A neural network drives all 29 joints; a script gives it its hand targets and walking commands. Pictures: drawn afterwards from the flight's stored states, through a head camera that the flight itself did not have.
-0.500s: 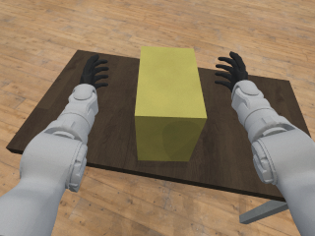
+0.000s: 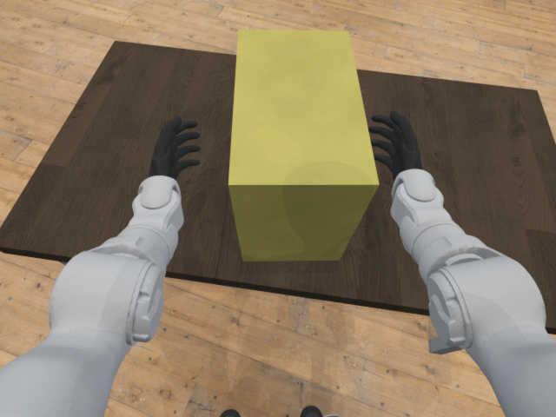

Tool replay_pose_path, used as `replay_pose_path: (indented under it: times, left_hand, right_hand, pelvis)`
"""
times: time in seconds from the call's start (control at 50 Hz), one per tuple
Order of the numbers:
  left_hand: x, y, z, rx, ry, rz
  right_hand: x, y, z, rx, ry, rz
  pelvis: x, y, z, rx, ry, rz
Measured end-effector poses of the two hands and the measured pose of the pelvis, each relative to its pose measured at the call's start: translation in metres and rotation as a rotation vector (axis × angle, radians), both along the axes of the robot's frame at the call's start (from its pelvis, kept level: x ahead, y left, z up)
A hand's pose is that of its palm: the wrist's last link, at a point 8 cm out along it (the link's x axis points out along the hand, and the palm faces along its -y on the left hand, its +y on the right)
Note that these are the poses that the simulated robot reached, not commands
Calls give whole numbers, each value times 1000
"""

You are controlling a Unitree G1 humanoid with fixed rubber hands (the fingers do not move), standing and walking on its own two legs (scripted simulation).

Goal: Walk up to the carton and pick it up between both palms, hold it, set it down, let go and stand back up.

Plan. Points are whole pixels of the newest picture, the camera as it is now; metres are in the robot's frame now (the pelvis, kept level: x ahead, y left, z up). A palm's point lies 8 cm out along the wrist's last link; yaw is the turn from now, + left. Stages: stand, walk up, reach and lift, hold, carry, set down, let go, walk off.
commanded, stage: reach and lift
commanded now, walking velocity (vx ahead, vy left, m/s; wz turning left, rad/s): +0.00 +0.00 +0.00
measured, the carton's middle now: (292, 153) +0.54 -0.03 -0.01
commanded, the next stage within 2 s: none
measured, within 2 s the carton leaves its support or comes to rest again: neither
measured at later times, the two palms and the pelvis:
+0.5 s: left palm (195, 175) +0.46 +0.12 +0.03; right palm (381, 173) +0.46 -0.16 +0.04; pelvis +0.00 +0.01 +0.00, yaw -1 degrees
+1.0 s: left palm (189, 188) +0.44 +0.12 +0.03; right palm (378, 186) +0.43 -0.14 +0.04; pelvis +0.02 +0.00 +0.03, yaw +1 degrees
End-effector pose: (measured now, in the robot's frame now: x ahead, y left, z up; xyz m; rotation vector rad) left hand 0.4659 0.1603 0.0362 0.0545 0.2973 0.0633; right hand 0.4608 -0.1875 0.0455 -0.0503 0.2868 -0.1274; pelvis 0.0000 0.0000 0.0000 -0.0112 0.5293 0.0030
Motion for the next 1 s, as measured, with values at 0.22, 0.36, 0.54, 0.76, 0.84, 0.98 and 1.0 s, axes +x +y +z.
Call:
replay_pose_path:
  times: [0.22,0.36,0.54,0.76,0.84,0.98,1.0]
  left_hand:
    - [6,0,-9,0,-30,-3]
    - [4,-15,-7,-18,-41,-32]
    - [-4,-40,-6,-63,-55,-26]
    - [-24,-36,-3,-15,-24,-18]
    - [-25,-36,-2,-16,-18,-13]
    - [-26,-36,-2,-10,-18,-4]
    - [-26,-36,-2,-9,-19,-3]
  right_hand:
    - [10,20,-8,21,-23,24]
    - [6,22,-9,31,-35,-2]
    - [-10,34,-11,29,-55,-32]
    - [-33,43,-10,-17,-48,-44]
    - [-34,42,-6,-43,-26,-32]
    - [-32,44,-2,-56,-19,-35]
    - [-31,45,-1,-56,-20,-37]
  pelvis:
    - [4,4,-6,-10,33,0]
    - [2,7,-6,-14,16,-4]
    - [-3,8,7,1,-69,-17]
    - [13,7,24,3,-175,-3]
    - [18,2,27,3,-193,0]
    - [22,-3,28,4,-202,10]
    - [22,-3,28,5,-203,11]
